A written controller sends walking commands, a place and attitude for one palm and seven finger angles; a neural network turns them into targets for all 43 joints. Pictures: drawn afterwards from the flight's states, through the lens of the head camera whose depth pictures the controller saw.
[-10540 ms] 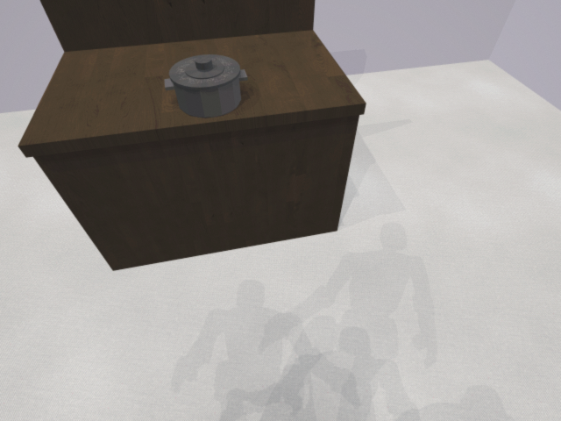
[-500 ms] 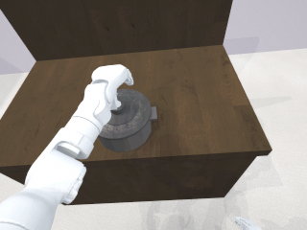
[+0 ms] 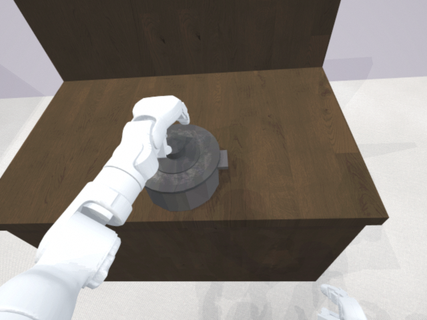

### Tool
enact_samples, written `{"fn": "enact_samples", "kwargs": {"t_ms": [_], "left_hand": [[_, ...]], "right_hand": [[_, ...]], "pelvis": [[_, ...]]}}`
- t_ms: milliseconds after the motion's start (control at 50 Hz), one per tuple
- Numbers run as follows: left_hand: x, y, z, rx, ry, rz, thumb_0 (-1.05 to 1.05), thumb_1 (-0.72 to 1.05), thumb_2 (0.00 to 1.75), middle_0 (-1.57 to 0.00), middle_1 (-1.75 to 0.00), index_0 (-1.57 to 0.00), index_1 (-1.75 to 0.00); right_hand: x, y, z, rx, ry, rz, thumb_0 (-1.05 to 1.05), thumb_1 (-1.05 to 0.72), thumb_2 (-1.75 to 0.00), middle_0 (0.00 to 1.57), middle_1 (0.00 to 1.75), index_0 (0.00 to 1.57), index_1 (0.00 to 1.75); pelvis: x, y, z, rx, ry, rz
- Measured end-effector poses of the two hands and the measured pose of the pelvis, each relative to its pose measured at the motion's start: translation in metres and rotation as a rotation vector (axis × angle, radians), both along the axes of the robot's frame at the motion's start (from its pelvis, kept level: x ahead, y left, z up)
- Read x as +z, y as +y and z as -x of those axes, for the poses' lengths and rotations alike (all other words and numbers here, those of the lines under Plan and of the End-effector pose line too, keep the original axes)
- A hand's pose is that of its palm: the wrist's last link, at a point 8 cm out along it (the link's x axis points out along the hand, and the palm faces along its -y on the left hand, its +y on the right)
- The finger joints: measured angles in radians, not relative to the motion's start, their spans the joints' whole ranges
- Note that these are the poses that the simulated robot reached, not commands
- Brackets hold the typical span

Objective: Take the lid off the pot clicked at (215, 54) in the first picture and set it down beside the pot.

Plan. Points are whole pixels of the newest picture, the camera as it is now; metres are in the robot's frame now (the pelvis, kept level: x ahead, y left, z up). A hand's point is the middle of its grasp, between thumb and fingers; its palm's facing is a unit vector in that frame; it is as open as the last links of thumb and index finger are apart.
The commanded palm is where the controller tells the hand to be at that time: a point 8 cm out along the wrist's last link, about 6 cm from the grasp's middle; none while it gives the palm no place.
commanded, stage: move the open hand above the knob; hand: left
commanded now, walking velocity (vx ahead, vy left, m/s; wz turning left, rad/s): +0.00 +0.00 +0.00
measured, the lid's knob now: (174, 148) +0.47 +0.11 +0.03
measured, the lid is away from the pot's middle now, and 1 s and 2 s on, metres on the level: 0.00 0.00 0.00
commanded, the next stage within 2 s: lower the open fingers around the knob in 0.04 s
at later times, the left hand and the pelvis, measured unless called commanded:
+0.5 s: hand (167, 143) +0.44 +0.11 +0.08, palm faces -0.29 -0.06 -0.96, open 9.9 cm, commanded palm +0.42 +0.11 +0.14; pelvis +0.00 +0.00 +0.00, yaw +0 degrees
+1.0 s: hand (169, 152) +0.44 +0.11 +0.06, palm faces -0.30 -0.07 -0.95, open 9.9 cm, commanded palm +0.42 +0.11 +0.12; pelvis +0.00 +0.00 +0.00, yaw -1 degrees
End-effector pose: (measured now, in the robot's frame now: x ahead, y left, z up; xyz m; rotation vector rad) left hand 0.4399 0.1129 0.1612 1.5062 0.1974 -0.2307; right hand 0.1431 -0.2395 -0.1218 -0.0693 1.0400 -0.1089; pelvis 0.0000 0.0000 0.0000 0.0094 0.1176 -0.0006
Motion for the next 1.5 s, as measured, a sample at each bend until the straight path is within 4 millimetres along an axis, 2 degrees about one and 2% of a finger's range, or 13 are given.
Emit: {"fn": "enact_samples", "kwargs": {"t_ms": [100, 240, 520, 780, 1160, 1340, 1500], "left_hand": [[0.002, 0.002, -0.001, -0.007, -0.003, 0.006, 0.00, -0.24, 1.37, -0.85, -0.08, -0.85, -0.08], [-0.001, 0.002, 0.000, -0.017, -0.005, 0.008, 0.00, -0.24, 1.37, -0.85, -0.08, -0.85, -0.08], [-0.022, 0.000, 0.001, -0.021, 0.010, 0.016, 0.00, -0.24, 1.37, -0.85, -0.08, -0.85, -0.08], [-0.043, 0.001, 0.008, -0.019, 0.051, 0.009, 0.00, -0.24, 1.37, -0.85, -0.08, -0.85, -0.08], [-0.046, 0.001, 0.006, -0.013, 0.033, 0.008, 0.00, -0.24, 1.37, -0.85, -0.08, -0.85, -0.08], [-0.046, -0.001, 0.008, -0.019, 0.026, 0.012, 0.00, -0.16, 1.23, -0.70, -0.39, -0.71, -0.40], [-0.048, -0.001, 0.011, -0.008, 0.034, 0.009, 0.00, -0.07, 1.15, -0.64, -0.63, -0.65, -0.64]], "right_hand": [[0.001, 0.003, -0.003, 0.004, -0.006, -0.001, 0.00, -0.91, -0.90, 0.20, 0.30, 0.20, 0.30], [-0.002, 0.005, 0.004, 0.005, 0.024, -0.005, 0.00, -0.91, -0.90, 0.20, 0.30, 0.20, 0.30], [-0.008, 0.001, 0.023, -0.025, 0.074, 0.000, 0.00, -0.91, -0.90, 0.20, 0.30, 0.20, 0.30], [-0.007, -0.005, 0.022, -0.035, 0.069, 0.019, 0.00, -0.91, -0.90, 0.20, 0.30, 0.20, 0.30], [-0.010, -0.011, 0.036, -0.063, 0.098, 0.020, 0.00, -0.91, -0.90, 0.20, 0.30, 0.20, 0.30], [-0.010, -0.010, 0.032, -0.057, 0.091, 0.018, 0.00, -0.91, -0.90, 0.20, 0.30, 0.20, 0.30], [-0.008, -0.007, 0.025, -0.046, 0.073, 0.008, 0.00, -0.91, -0.90, 0.20, 0.30, 0.20, 0.30]], "pelvis": [[0.000, 0.001, -0.001, 0.000, 0.001, 0.001], [0.000, 0.003, -0.002, 0.002, 0.005, 0.002], [-0.001, 0.004, -0.003, -0.009, 0.015, 0.003], [-0.002, 0.001, -0.001, -0.009, 0.018, 0.004], [-0.002, -0.001, -0.002, -0.017, 0.028, 0.004], [-0.002, -0.001, -0.001, -0.016, 0.025, 0.004], [-0.002, -0.001, -0.001, -0.015, 0.023, 0.004]]}}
